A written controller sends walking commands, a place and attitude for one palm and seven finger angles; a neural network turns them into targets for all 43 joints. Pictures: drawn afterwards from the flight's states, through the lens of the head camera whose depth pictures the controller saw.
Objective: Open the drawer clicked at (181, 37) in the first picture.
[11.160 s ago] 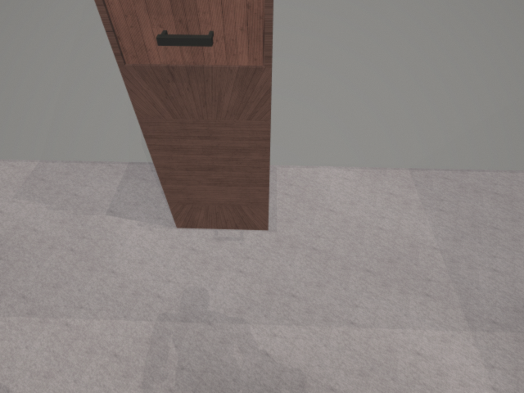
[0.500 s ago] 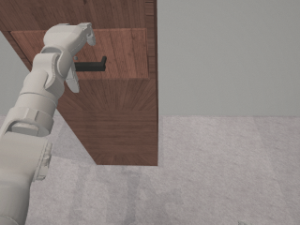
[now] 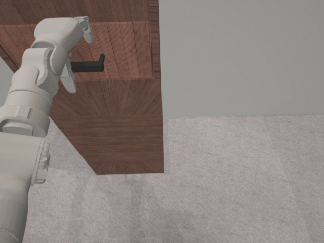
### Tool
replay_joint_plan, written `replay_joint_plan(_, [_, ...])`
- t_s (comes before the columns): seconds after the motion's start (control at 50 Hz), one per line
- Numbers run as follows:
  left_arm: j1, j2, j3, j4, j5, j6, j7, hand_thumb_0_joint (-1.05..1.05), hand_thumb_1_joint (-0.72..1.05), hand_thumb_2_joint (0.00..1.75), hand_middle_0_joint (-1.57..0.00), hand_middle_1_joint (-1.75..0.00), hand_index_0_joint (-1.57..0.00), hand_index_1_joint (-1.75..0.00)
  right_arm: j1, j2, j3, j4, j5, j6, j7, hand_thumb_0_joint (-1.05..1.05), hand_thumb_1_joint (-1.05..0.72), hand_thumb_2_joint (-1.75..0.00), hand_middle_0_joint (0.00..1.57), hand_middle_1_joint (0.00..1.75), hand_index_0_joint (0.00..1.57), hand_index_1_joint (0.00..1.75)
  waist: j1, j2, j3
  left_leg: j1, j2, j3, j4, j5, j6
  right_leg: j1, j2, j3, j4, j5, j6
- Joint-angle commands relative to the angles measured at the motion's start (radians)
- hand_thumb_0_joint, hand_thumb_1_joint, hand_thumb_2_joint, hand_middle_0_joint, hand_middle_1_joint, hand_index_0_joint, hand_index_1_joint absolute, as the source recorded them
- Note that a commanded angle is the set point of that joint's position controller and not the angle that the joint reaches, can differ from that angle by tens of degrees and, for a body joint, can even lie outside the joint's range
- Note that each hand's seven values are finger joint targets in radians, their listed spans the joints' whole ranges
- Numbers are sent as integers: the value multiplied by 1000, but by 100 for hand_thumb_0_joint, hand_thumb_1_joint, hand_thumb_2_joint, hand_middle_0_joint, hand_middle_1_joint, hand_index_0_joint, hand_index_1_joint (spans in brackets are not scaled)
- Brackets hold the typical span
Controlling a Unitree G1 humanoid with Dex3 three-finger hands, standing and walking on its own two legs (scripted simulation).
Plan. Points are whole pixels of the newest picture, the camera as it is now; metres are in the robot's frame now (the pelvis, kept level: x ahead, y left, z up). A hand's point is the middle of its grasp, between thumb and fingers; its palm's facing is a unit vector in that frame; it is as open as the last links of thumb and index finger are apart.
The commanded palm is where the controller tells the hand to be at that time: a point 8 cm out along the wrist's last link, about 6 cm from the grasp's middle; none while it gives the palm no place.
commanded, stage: move the hooked fingers above the handle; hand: left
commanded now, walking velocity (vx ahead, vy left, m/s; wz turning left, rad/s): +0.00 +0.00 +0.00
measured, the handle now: (78, 62) +0.55 +0.21 +0.13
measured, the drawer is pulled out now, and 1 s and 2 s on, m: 0.00 0.00 0.00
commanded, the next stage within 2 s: lower the fingers behind the handle in 0.36 s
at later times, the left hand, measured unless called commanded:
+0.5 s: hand (71, 54) +0.51 +0.20 +0.19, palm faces +0.01 -0.02 -1.00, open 13.5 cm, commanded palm +0.50 +0.22 +0.25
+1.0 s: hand (73, 56) +0.51 +0.20 +0.19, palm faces +0.03 -0.01 -1.00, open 13.6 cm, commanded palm +0.49 +0.22 +0.21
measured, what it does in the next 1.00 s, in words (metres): stands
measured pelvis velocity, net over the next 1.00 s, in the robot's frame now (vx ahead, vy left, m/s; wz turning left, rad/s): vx -0.02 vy -0.01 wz -0.01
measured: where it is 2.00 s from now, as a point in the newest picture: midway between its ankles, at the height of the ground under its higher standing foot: outside the picture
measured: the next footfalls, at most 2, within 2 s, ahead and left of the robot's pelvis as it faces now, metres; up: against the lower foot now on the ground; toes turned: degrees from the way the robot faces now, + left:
none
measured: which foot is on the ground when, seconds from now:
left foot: down 0.00-1.00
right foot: down 0.00-1.00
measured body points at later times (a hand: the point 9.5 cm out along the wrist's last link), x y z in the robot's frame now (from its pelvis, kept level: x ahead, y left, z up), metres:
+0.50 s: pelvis +0.00 +0.00 +0.00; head +0.05 -0.02 +0.45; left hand +0.50 +0.20 +0.25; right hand +0.05 -0.28 -0.13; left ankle -0.03 +0.10 -0.74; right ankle +0.01 -0.12 -0.74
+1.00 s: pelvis -0.02 -0.01 -0.01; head +0.05 -0.02 +0.44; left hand +0.50 +0.20 +0.24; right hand +0.02 -0.29 -0.14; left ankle -0.03 +0.10 -0.74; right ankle +0.01 -0.12 -0.74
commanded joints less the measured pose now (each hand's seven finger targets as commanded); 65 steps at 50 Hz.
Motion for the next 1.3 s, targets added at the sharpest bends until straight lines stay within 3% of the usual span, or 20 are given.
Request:
replay_joint_plan(0.0, [-544,308,112,-172,4,46,56,0,-50,30,-30,-120,-30,-120,28,-142,-46,-97,4,-27,-9,0,-90,-90,20,30,20,30,3,-30,-403,129,-6,-39,-35,374,8,255,22,24,-9,257,-26])
replay_joint_plan(0.18, [-525,351,127,-138,26,49,51,0,-50,30,-30,-120,-30,-120,15,-147,-37,-112,10,-33,-24,0,-90,-90,20,30,20,30,2,-56,-358,97,-3,-37,-58,273,12,244,17,28,-22,178,-21])
replay_joint_plan(0.24, [-559,328,106,-160,30,41,53,0,-50,30,-30,-120,-30,-120,18,-143,-40,-115,8,-40,-22,0,-90,-90,20,30,20,30,-2,-28,-394,127,-2,-37,-46,301,10,236,16,32,-17,189,-23])
replay_joint_plan(0.3, [-549,325,102,-116,31,56,53,0,-50,30,-30,-120,-30,-120,21,-145,-37,-112,8,-39,-25,0,-90,-90,20,30,20,30,-11,-45,-357,109,-2,-35,-45,283,10,218,16,28,-20,181,-20])
replay_joint_plan(0.42, [-581,327,102,-129,34,51,52,0,-50,30,-30,-120,-30,-120,24,-146,-39,-117,6,-42,-27,0,-90,-90,20,30,20,30,-16,-33,-400,116,-7,-30,-28,317,11,236,15,34,-11,218,-21])
replay_joint_plan(0.5, [-539,295,73,-65,35,66,49,0,-50,30,-30,-120,-30,-120,28,-148,-34,-109,11,-39,-29,0,-90,-90,20,30,20,30,-25,-55,-332,74,-6,-30,-34,260,10,199,15,29,-14,179,-17])
replay_joint_plan(0.56, [-514,326,99,-82,41,59,49,0,-50,30,-30,-120,-30,-120,27,-147,-36,-115,8,-38,-29,0,-90,-90,20,30,20,30,-7,-39,-388,74,-11,-22,-22,279,12,241,12,39,-2,210,-17])
replay_joint_plan(0.62, [-514,272,61,-48,39,61,45,0,-50,30,-30,-120,-30,-120,30,-150,-37,-107,11,-38,-30,0,-90,-90,20,30,20,30,-34,-74,-328,55,-6,-24,-23,251,12,204,13,34,-12,182,-16])
replay_joint_plan(0.66, [-477,309,88,-38,44,67,49,0,-50,30,-30,-120,-30,-120,32,-153,-36,-110,9,-37,-30,0,-90,-90,20,30,20,30,-21,-70,-334,42,-7,-21,-20,233,14,210,13,39,-8,176,-14])
replay_joint_plan(0.7, [-488,258,42,-32,48,69,48,0,-50,30,-30,-120,-30,-120,34,-148,-35,-111,12,-38,-28,0,-90,-90,20,30,20,30,-33,-66,-320,33,-7,-21,-19,204,13,186,13,37,-11,147,-13])
replay_joint_plan(0.86, [-451,304,67,36,66,76,52,0,-50,30,-30,-120,-30,-120,53,-157,-33,-103,12,-44,-33,0,-90,-90,20,30,20,30,-40,-84,-295,-33,-7,-12,-10,123,14,173,8,49,-11,88,-7])
replay_joint_plan(0.92, [-438,276,54,23,63,66,50,0,-50,30,-30,-120,-30,-120,61,-156,-37,-105,11,-47,-32,0,-90,-90,20,30,20,30,-40,-96,-313,-28,-7,-11,-3,140,17,179,9,48,-8,102,-10])
replay_joint_plan(0.96, [-406,311,73,40,67,69,51,0,-50,30,-30,-120,-30,-120,57,-158,-33,-110,13,-45,-33,0,-90,-90,20,30,20,30,-32,-87,-295,-57,-8,-8,-4,103,15,176,7,53,-8,76,-6])
replay_joint_plan(1.0, [-400,297,61,46,64,70,51,0,-50,30,-30,-120,-30,-120,58,-158,-33,-113,15,-48,-34,0,-90,-90,20,30,20,30,-36,-97,-275,-69,-6,-7,-5,84,15,165,6,53,-11,57,-5])
replay_joint_plan(1.06, [-406,302,73,-13,48,33,44,0,-50,30,-30,-120,-30,-120,63,-157,-37,-124,16,-52,-37,0,-90,-90,20,30,20,30,-35,-91,-308,-55,-8,-12,2,93,19,177,8,55,-5,71,-5])
replay_joint_plan(1.14, [-509,308,95,-194,21,-64,68,0,-50,30,-30,-120,-30,-120,83,-145,-54,-127,5,-66,-39,0,-90,-90,20,30,20,30,-45,-17,-407,30,-11,-31,26,146,25,164,16,62,8,98,-10])
replay_joint_plan(1.18, [-509,343,144,-260,22,-99,103,0,-50,30,-30,-120,-30,-120,97,-139,-62,-124,-5,-71,-37,0,-90,-90,20,30,20,30,-26,29,-480,77,-16,-37,41,218,23,172,23,56,32,142,-18])
replay_joint_plan(1.2, [-520,324,135,-282,24,-105,122,0,-50,30,-30,-120,-30,-120,101,-135,-66,-118,-10,-73,-32,0,-90,-90,20,30,20,30,-29,62,-491,103,-17,-41,49,250,19,150,27,50,37,155,-22])
replay_joint_plan(1.24, [-512,357,174,-253,25,-94,171,0,-50,30,-30,-120,-30,-120,109,-140,-68,-97,-16,-72,-24,0,-90,-90,20,30,20,30,-31,42,-484,90,-13,-45,57,280,15,147,30,44,44,173,-21])
replay_joint_plan(1.28, [-469,332,165,-195,33,-54,206,0,-50,30,-30,-120,-30,-120,106,-139,-64,-86,-17,-69,-14,0,-90,-90,20,30,20,30,-22,48,-462,73,-12,-43,57,317,9,143,33,32,55,199,-24])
